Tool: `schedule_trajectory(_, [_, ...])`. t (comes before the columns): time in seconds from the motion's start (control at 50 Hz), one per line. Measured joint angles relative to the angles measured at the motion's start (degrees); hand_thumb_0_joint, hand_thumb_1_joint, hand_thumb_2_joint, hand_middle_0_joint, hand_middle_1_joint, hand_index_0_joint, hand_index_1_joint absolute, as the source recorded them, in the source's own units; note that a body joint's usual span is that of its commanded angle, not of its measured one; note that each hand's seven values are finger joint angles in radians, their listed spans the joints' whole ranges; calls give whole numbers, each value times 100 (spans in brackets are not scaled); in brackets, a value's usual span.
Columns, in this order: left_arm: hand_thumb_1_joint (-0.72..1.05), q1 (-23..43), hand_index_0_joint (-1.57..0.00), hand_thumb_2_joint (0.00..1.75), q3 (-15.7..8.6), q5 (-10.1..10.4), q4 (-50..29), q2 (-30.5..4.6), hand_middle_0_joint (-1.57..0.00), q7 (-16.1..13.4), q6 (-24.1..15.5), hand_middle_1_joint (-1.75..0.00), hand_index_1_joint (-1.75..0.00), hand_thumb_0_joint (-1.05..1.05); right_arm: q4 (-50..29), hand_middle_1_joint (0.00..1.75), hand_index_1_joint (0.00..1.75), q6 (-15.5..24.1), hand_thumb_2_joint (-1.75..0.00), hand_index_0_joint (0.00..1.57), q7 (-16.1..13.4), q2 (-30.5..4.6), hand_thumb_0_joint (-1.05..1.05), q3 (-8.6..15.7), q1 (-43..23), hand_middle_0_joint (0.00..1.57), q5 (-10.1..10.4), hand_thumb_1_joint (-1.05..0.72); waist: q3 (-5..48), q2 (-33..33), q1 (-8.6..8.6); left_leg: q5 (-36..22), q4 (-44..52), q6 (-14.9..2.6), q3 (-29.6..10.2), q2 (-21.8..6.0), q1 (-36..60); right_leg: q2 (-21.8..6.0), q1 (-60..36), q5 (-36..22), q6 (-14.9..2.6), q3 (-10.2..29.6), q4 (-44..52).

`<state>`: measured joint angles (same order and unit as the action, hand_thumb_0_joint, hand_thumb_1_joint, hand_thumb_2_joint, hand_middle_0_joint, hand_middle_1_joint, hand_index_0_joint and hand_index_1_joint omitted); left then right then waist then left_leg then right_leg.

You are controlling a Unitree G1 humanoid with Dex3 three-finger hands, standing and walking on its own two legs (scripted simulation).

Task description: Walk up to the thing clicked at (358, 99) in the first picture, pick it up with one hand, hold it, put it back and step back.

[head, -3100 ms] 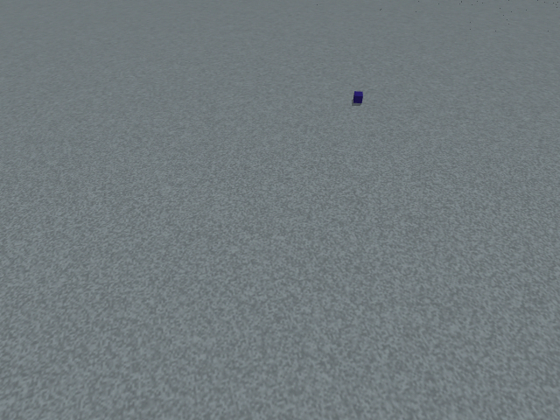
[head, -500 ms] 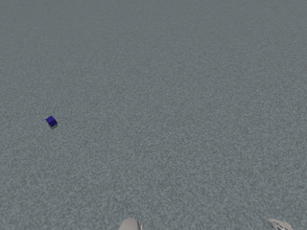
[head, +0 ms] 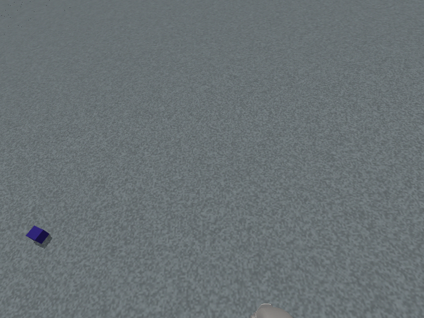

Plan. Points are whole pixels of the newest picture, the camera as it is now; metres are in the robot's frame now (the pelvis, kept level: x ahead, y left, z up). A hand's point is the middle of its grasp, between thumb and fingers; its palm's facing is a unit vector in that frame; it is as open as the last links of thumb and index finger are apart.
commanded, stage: walk up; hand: left
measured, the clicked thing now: (37, 234) +0.73 +0.93 -0.73
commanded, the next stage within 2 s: none
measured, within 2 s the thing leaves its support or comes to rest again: neither
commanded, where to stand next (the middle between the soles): +0.24 +0.96 m, yaw -30 degrees
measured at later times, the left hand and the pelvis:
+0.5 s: hand out of the picture +0.19 +0.58 -0.15, palm faces -0.13 -0.77 -0.63, open 7.4 cm; pelvis +0.07 +0.25 -0.03, yaw -9 degrees
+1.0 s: hand out of the picture +0.29 +0.72 -0.11, palm faces -0.21 -0.76 -0.61, open 7.4 cm; pelvis +0.13 +0.44 -0.01, yaw -15 degrees
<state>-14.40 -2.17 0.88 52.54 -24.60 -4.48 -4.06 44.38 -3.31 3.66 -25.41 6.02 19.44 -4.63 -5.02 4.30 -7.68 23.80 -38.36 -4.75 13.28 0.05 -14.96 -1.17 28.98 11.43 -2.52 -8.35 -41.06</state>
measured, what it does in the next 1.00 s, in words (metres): steps to the left: right foot, then left foot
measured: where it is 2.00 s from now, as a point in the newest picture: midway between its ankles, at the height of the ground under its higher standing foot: outside the picture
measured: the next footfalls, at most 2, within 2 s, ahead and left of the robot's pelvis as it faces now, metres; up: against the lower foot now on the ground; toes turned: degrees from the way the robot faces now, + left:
right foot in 0.02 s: +0.14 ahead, -0.07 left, +0.00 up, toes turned -7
left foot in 0.40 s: +0.14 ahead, +0.36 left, +0.00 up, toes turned -4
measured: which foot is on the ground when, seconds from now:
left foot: down 0.00-0.02, up 0.04-0.38, down 0.40-0.80, up 0.82-1.00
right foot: up 0.00-0.00, down 0.02-0.42, up 0.44-0.76, down 0.78-1.00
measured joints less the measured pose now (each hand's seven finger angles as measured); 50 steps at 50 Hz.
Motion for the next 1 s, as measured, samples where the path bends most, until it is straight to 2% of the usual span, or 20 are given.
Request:
schedule_trajectory(0.04, [90, -16, -21, 90, -65, -50, -128, 15, -21, -75, -73, -30, -30, 0, 14, 30, 30, -86, -90, 20, 3, -1, 1, -15, -60, 21, 42, -90, -48, 163, 139, 289, -951, 179, -171, -56, -271, 139, -282, 139, -179, 69, 260])
schedule_trajectory(0.08, [90, 17, -21, 90, -64, -84, -222, 36, -21, -158, -22, -30, -30, 0, 18, 30, 30, -190, -90, 20, 0, 55, 2, -61, -170, 21, 37, -90, -102, 383, 231, 465, -2098, 526, -812, -48, -749, 221, -341, 282, -166, 33, 39])
schedule_trajectory(0.12, [90, 41, -21, 90, -47, -69, -260, 52, -21, -213, 39, -30, -30, 0, 8, 30, 30, -255, -90, 20, 25, 103, 2, -107, -240, 21, 16, -90, -39, 457, 340, 456, -3021, 722, -1201, -65, -1248, 154, -450, 355, -158, 79, 0])
schedule_trajectory(0.18, [90, -53, -21, 90, -41, -120, -278, 109, -21, -221, 24, -30, -30, 0, -20, 30, 30, -263, -90, 20, 115, 34, 1, -150, -437, 21, 31, -90, 64, 517, 465, 95, -3322, 706, -1571, -334, -1723, -9, -635, 324, 28, 288, 151])
schedule_trajectory(0.28, [89, -284, -21, 90, -112, -274, -271, 67, -21, -92, 7, -30, -30, 0, -160, 30, 30, -222, -90, 20, 275, -231, 1, -51, -658, 21, 36, -90, 208, 521, 607, -387, -2731, 619, -1923, -764, -1833, -337, -631, 402, 346, 773, 104])
schedule_trajectory(0.38, [89, -375, -21, 90, -242, -382, -311, -228, -21, -48, 40, -30, -30, 1, -225, 30, 30, -248, -90, 20, 325, -470, 1, 108, -694, 21, 48, -91, 283, 393, 685, 43, -1746, 543, -1736, -827, -1363, -637, -302, 622, 397, 1212, -207])
schedule_trajectory(0.4, [89, -356, -21, 90, -270, -393, -309, -321, -21, -54, 58, -30, -30, 1, -233, 30, 30, -219, -90, 20, 311, -499, 1, 147, -670, 21, 44, -91, 273, 322, 683, 234, -1500, 599, -1640, -768, -1203, -720, -197, 704, 375, 1314, -344])
schedule_trajectory(0.44, [89, -258, -21, 90, -381, -375, -201, -566, -21, -131, 152, -30, -30, 1, -218, 30, 30, -113, -90, 20, 238, -330, 1, 177, -658, 21, -32, -91, 111, -158, 671, 469, -1703, 667, -1266, -463, -1154, -816, 99, 1325, 116, 1863, -1054])
schedule_trajectory(0.46, [89, -236, -21, 90, -421, -326, -112, -595, -21, -206, 219, -30, -30, 1, -223, 30, 30, -59, -90, 20, 201, -255, 1, 141, -610, 21, -55, -91, 89, -249, 658, 517, -1786, 630, -1136, -445, -1154, -588, 313, 1642, 41, 1998, -1653])
schedule_trajectory(0.5, [90, -175, -21, 90, -353, -235, 75, -511, -21, -331, 295, -30, -30, 1, -168, 30, 30, -20, -90, 20, 122, -137, 1, 75, -477, 21, -28, -91, 100, -226, 505, 466, -1646, 500, -1060, -435, -1083, -145, 624, 1838, -83, 1761, -2625])
schedule_trajectory(0.58, [90, -103, -21, 90, -156, -44, 120, -285, -20, -259, 210, -30, -30, 1, -146, 30, 30, -32, -90, 20, -7, 115, 1, -12, -216, 21, -35, -90, 18, -302, 260, 39, -686, 219, -787, -198, -659, 204, 889, 1372, -36, 1115, -2872])
schedule_trajectory(0.66, [90, -54, -21, 90, -22, 20, -53, -80, -21, -179, 202, -30, -30, 1, -275, 30, 30, -34, -90, 20, -63, 184, 1, -11, -39, 21, -44, -90, -175, -277, 134, -181, -68, -54, -482, 70, -307, 301, 702, 1192, 62, 678, -2079])
schedule_trajectory(0.74, [90, -72, -21, 90, 21, 26, -285, 100, -21, -155, 221, -30, -30, 1, -448, 30, 30, -132, -90, 20, -99, 155, 1, 51, 21, 21, -86, -90, -237, -130, 108, -58, -61, -261, -158, 309, -255, 246, 189, 732, -25, 431, -935])
schedule_trajectory(0.76, [90, -103, -21, 90, 23, 14, -353, 124, -21, -158, 203, -30, -30, 1, -495, 30, 30, -173, -90, 20, -101, 146, 1, 69, 19, 21, -88, -90, -237, -81, 124, 31, -220, -236, -80, 347, -308, 209, -57, 488, -77, 369, -482])
schedule_trajectory(0.78, [90, -128, -21, 90, 11, -8, -411, 145, -21, -171, 167, -30, -30, 1, -527, 30, 30, -210, -90, 20, -106, 138, 1, 87, -9, 21, -75, -90, -257, -5, 170, 119, -536, -101, -15, 330, -425, 208, -308, 521, -126, 349, -77])
schedule_trajectory(0.82, [89, -92, -21, 90, -13, -82, -546, 220, -21, -222, 144, -30, -30, 0, -534, 30, 30, -276, -90, 20, -123, 127, 1, 108, -187, 21, -27, -90, -461, 352, 294, 288, -1759, 509, -496, 206, -904, 371, -395, 577, -61, 296, -90])
schedule_trajectory(0.86, [89, -57, -21, 90, -11, -125, -646, 163, -21, -286, 168, -30, -30, 0, -580, 30, 30, -330, -90, 20, -142, 214, 1, 56, -238, 21, -18, -90, -479, 396, 413, 645, -3273, 903, -1028, 260, -1500, 260, -411, 614, -65, 296, -230])
schedule_trajectory(0.88, [89, -15, -21, 90, -26, -121, -654, 143, -21, -323, 173, -30, -30, 0, -579, 30, 30, -335, -90, 20, -133, 236, 1, 22, -267, 21, -9, -90, -465, 370, 474, 641, -3851, 965, -1228, 222, -1736, 154, -450, 619, -77, 324, -235])
schedule_trajectory(0.92, [89, 13, -21, 90, -48, -129, -670, 145, -21, -367, 156, -30, -30, 0, -559, 30, 30, -315, -90, 20, -64, 183, 1, -24, -368, 21, 31, -90, -405, 330, 584, 396, -4332, 880, -1614, 33, -2000, -71, -531, 585, -31, 446, -165])
schedule_trajectory(1.0, [89, -165, -21, 90, -68, -270, -684, 115, -21, -251, 71, -30, -30, 1, -692, 30, 30, -303, -90, 20, 115, -91, 1, 32, -677, 21, 41, -90, -219, 334, 693, -142, -3816, 596, -2181, -475, -1981, -434, -433, 524, 173, 853, -146])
